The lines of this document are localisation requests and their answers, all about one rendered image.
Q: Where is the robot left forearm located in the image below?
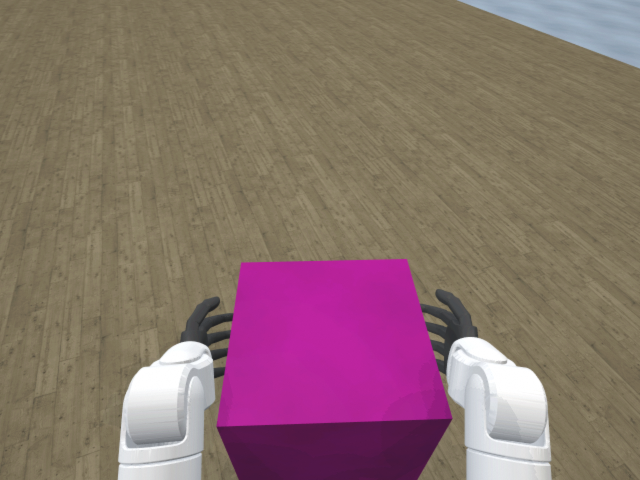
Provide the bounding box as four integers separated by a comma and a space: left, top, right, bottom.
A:
118, 341, 215, 480

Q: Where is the right robot hand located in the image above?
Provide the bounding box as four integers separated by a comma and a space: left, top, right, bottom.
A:
420, 289, 478, 375

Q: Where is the robot right forearm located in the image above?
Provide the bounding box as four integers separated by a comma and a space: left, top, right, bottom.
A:
446, 337, 552, 480

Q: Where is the carton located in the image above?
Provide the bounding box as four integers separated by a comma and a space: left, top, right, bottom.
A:
216, 259, 453, 480

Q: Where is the left robot hand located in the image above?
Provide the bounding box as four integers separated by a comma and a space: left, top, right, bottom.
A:
180, 297, 233, 378

